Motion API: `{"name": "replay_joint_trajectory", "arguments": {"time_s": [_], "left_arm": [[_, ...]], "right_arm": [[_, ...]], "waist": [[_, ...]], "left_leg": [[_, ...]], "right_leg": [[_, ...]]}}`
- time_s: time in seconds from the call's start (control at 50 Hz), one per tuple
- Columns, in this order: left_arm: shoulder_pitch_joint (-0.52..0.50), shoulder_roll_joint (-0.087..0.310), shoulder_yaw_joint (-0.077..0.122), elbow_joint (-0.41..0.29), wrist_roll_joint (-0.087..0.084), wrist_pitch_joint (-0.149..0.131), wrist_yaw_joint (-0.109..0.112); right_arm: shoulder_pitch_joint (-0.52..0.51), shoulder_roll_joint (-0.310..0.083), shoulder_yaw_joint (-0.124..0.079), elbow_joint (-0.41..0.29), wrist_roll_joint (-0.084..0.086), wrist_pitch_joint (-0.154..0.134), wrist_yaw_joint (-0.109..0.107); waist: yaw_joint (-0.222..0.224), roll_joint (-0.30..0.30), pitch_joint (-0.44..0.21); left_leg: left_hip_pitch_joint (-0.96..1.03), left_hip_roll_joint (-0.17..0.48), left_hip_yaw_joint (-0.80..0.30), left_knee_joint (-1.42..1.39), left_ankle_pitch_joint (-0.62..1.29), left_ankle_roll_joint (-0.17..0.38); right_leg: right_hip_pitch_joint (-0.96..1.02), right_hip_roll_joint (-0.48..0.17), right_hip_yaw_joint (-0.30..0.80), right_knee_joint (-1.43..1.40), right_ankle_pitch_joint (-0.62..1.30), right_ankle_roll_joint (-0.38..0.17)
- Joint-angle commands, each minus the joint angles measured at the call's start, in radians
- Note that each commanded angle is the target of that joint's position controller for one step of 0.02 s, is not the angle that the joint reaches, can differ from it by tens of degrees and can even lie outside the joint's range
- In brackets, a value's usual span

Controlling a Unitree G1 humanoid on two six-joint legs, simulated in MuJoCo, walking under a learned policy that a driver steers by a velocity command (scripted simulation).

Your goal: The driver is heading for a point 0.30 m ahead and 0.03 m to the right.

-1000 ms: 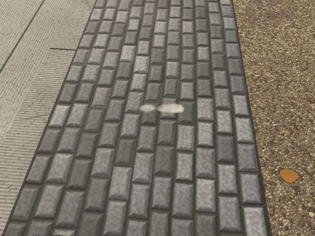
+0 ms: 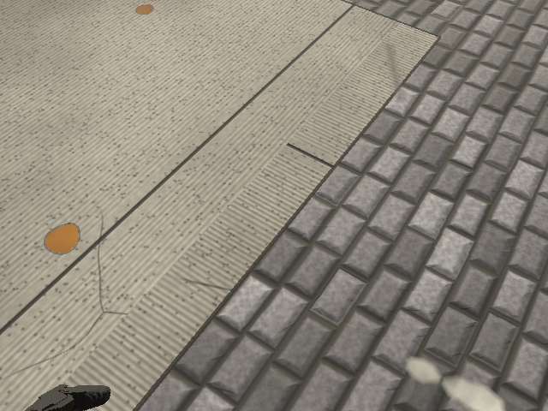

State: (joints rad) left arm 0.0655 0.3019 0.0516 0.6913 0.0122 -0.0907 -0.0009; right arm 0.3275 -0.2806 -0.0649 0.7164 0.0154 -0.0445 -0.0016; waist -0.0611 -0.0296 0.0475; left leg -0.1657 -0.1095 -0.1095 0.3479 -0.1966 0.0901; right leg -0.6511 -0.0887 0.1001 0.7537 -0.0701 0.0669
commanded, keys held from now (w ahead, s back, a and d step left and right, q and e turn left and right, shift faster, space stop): w+q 0.10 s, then no key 0.90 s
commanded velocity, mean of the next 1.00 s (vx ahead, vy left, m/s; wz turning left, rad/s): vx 0.17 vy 0.00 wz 0.20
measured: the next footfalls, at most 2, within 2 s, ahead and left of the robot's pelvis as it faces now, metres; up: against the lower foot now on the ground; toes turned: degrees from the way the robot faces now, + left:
right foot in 0.18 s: +0.29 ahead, -0.14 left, +0.00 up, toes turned +9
left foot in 0.52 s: +0.26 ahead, +0.10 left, +0.00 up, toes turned +7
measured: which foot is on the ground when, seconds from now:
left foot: down 0.00-0.18, up 0.20-0.50, down 0.52-1.00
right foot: up 0.00-0.16, down 0.18-1.00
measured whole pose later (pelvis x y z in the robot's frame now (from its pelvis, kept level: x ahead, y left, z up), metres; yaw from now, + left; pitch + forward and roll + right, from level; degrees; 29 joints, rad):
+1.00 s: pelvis +0.24 -0.03 -0.01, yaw +10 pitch -2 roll +0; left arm 0.14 0.26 0.01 0.97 0.01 0.00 0.01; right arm 0.19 -0.24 -0.04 0.80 -0.01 0.01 -0.03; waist 0.01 0.01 0.04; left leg -0.21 -0.01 -0.06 0.53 -0.28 -0.01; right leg -0.17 -0.01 -0.01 0.50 -0.30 0.01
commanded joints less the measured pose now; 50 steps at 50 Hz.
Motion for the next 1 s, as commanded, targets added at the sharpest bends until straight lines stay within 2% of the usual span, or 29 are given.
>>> {"name": "replay_joint_trajectory", "arguments": {"time_s": [0.02,0.06,0.1,0.14,0.16,0.18,0.2,0.22,0.24,0.26,0.28,0.3,0.34,0.38,0.4,0.46,0.5,0.52,0.54,0.56,0.58,0.6,0.62,0.66,0.74,0.86,1.0], "left_arm": [[-0.096,0.049,0.006,-0.076,-0.011,-0.015,-0.010],[-0.124,0.070,0.012,-0.088,-0.019,-0.023,-0.018],[-0.115,0.096,0.023,-0.088,-0.021,-0.032,-0.025],[-0.036,0.115,0.036,-0.066,-0.008,-0.041,-0.024],[0.035,0.129,0.045,-0.048,0.008,-0.048,-0.019],[0.139,0.175,0.054,-0.045,0.030,-0.054,-0.016],[0.209,0.235,0.067,-0.024,0.042,-0.038,-0.016],[0.242,0.185,0.061,-0.007,-0.001,-0.024,-0.026],[0.194,0.119,0.042,-0.026,-0.010,-0.017,-0.025],[0.135,0.083,0.025,-0.031,0.000,-0.007,-0.024],[0.092,0.052,0.011,-0.027,0.003,-0.003,-0.026],[0.066,0.039,0.002,-0.016,0.009,-0.002,-0.027],[0.034,0.042,0.001,0.009,0.014,0.001,-0.028],[0.020,0.079,0.010,0.027,0.010,0.009,-0.022],[0.024,0.093,0.014,0.036,0.004,0.014,-0.020],[0.027,0.106,0.012,0.057,-0.010,0.032,-0.017],[0.018,0.087,0.000,0.070,-0.018,0.041,-0.019],[0.048,0.059,-0.012,0.086,-0.014,0.041,-0.021],[0.073,0.037,-0.022,0.092,0.005,0.039,-0.024],[0.156,0.028,-0.023,0.103,0.008,0.038,-0.027],[0.117,0.042,-0.024,0.112,0.011,0.045,-0.022],[0.084,0.058,-0.020,0.110,0.007,0.050,-0.018],[0.080,0.055,-0.021,0.116,0.005,0.054,-0.013],[0.097,0.060,-0.021,0.127,0.007,0.060,-0.008],[0.088,0.061,-0.022,0.152,-0.001,0.060,-0.006],[0.079,0.066,-0.020,0.198,-0.006,0.076,0.002],[0.071,0.072,-0.018,0.255,-0.007,0.088,0.015]], "right_arm": [[0.001,-0.184,-0.051,-0.056,0.006,-0.009,-0.015],[0.028,-0.179,-0.051,-0.043,0.012,-0.003,-0.016],[0.032,-0.170,-0.050,-0.039,0.012,0.002,-0.020],[0.009,-0.159,-0.049,-0.040,0.004,0.013,-0.024],[0.001,-0.128,-0.040,-0.046,0.002,0.015,-0.025],[0.003,-0.079,-0.020,-0.070,-0.013,0.013,-0.025],[0.181,-0.024,-0.002,-0.063,-0.004,0.009,-0.027],[0.227,-0.110,-0.013,-0.045,0.005,0.008,-0.027],[0.125,-0.167,-0.030,-0.042,0.011,0.017,-0.030],[0.038,-0.173,-0.031,-0.057,0.002,0.029,-0.035],[-0.014,-0.160,-0.031,-0.070,-0.010,0.038,-0.038],[-0.016,-0.134,-0.028,-0.076,-0.012,0.047,-0.036],[0.008,-0.066,-0.009,-0.067,-0.010,0.059,-0.034],[-0.003,-0.043,0.003,-0.065,-0.017,0.061,-0.036],[-0.012,-0.046,0.004,-0.063,-0.017,0.062,-0.035],[-0.045,-0.071,-0.002,-0.058,-0.015,0.076,-0.030],[-0.071,-0.069,-0.002,-0.058,-0.026,0.081,-0.027],[-0.102,-0.084,-0.003,-0.074,-0.038,0.081,-0.029],[-0.119,-0.123,-0.007,-0.093,-0.043,0.080,-0.035],[-0.162,-0.172,-0.018,-0.084,-0.034,0.083,-0.038],[-0.176,-0.112,-0.009,-0.085,-0.033,0.079,-0.029],[-0.176,-0.081,0.000,-0.082,-0.040,0.074,-0.024],[-0.175,-0.082,0.001,-0.077,-0.042,0.068,-0.022],[-0.162,-0.082,0.001,-0.067,-0.035,0.054,-0.022],[-0.152,-0.082,0.001,-0.054,-0.029,0.048,-0.026],[-0.154,-0.079,-0.001,-0.023,-0.026,0.049,-0.025],[-0.146,-0.075,-0.002,0.040,-0.025,0.045,-0.029]], "waist": [[-0.010,0.108,-0.036],[-0.016,0.116,-0.035],[-0.002,0.132,-0.040],[0.041,0.164,-0.054],[0.078,0.154,-0.103],[0.118,0.075,-0.241],[0.063,-0.220,-0.379],[0.072,-0.236,-0.408],[0.102,-0.119,-0.285],[0.099,-0.046,-0.215],[0.086,-0.023,-0.153],[0.054,-0.045,-0.134],[0.024,-0.095,-0.128],[0.023,-0.108,-0.167],[0.030,-0.109,-0.188],[0.039,-0.093,-0.187],[0.027,-0.078,-0.145],[0.034,-0.053,-0.119],[0.054,0.012,-0.120],[0.128,0.147,-0.111],[0.090,0.140,-0.093],[0.076,0.119,-0.056],[0.075,0.111,-0.048],[0.077,0.110,-0.054],[0.072,0.076,-0.084],[0.076,0.045,-0.086],[0.079,0.037,-0.073]], "left_leg": [[-0.101,0.196,-0.166,-0.106,0.118,0.132],[-0.056,0.218,-0.219,-0.063,0.077,0.124],[0.003,0.241,-0.282,-0.004,0.060,0.111],[0.046,0.232,-0.289,0.101,0.212,0.077],[0.044,0.178,-0.253,0.213,0.317,0.040],[-0.041,0.122,-0.196,0.440,0.213,-0.007],[-0.352,-0.031,-0.088,0.774,-0.384,-0.091],[-0.473,0.007,-0.110,0.940,-0.484,-0.117],[-0.509,0.042,-0.117,0.998,-0.412,-0.133],[-0.495,0.071,-0.082,0.977,-0.353,-0.142],[-0.470,0.097,-0.069,0.915,-0.325,-0.149],[-0.402,0.130,-0.061,0.832,-0.300,-0.148],[-0.273,0.135,0.000,0.636,-0.271,-0.162],[-0.171,0.137,0.033,0.479,-0.203,-0.170],[-0.132,0.136,0.041,0.419,-0.147,-0.169],[-0.040,0.132,0.058,0.270,-0.019,-0.150],[0.049,0.123,0.069,0.118,0.080,-0.117],[0.088,0.156,0.025,0.057,0.141,-0.094],[0.135,0.239,-0.060,0.052,0.252,-0.061],[0.072,0.255,-0.076,0.083,0.142,-0.015],[-0.015,0.214,-0.050,0.071,-0.014,-0.019],[-0.045,0.190,-0.039,0.067,-0.038,-0.038],[-0.053,0.181,-0.031,0.074,0.008,-0.054],[-0.034,0.175,-0.023,0.101,0.113,-0.064],[-0.003,0.170,-0.014,0.134,0.234,-0.062],[-0.001,0.161,-0.007,0.133,0.270,-0.060],[-0.001,0.150,0.007,0.113,0.249,-0.065]], "right_leg": [[0.152,0.073,-0.050,-0.162,0.158,0.011],[0.164,0.081,-0.025,-0.217,0.147,-0.001],[0.183,0.084,-0.006,-0.256,0.085,-0.023],[0.259,0.093,-0.035,-0.299,0.049,-0.063],[0.379,0.082,-0.050,-0.342,0.121,-0.092],[0.610,-0.062,0.064,-0.288,0.337,-0.155],[0.947,-0.302,0.421,-0.270,0.520,-0.351],[0.956,-0.360,0.611,-0.329,0.341,-0.396],[0.850,-0.305,0.480,-0.350,0.290,-0.355],[0.739,-0.254,0.345,-0.354,0.329,-0.318],[0.632,-0.209,0.252,-0.367,0.419,-0.305],[0.552,-0.174,0.189,-0.384,0.462,-0.288],[0.456,-0.115,0.083,-0.416,0.538,-0.280],[0.437,-0.114,0.042,-0.417,0.608,-0.294],[0.443,-0.118,0.036,-0.419,0.595,-0.297],[0.430,-0.123,0.036,-0.425,0.361,-0.285],[0.369,-0.088,0.033,-0.423,0.077,-0.239],[0.330,-0.061,0.032,-0.423,-0.070,-0.187],[0.290,-0.021,0.008,-0.386,-0.200,-0.136],[0.308,0.055,-0.063,-0.385,-0.284,-0.099],[0.375,0.067,-0.091,-0.363,-0.250,-0.074],[0.371,0.068,-0.090,-0.354,-0.221,-0.071],[0.376,0.062,-0.088,-0.345,-0.191,-0.075],[0.383,0.056,-0.083,-0.335,-0.129,-0.080],[0.418,0.049,-0.082,-0.314,-0.036,-0.079],[0.457,0.045,-0.082,-0.309,-0.001,-0.073],[0.476,0.044,-0.081,-0.321,-0.012,-0.070]]}}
